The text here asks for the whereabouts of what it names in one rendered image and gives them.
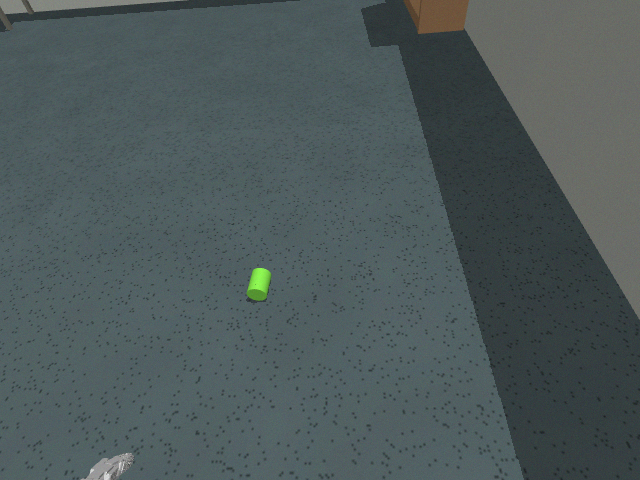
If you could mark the can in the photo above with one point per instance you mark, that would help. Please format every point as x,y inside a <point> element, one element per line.
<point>259,284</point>

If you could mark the left robot hand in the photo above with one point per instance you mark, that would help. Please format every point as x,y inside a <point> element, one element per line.
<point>111,469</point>

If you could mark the bookshelf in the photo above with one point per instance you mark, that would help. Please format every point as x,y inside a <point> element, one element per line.
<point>431,16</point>

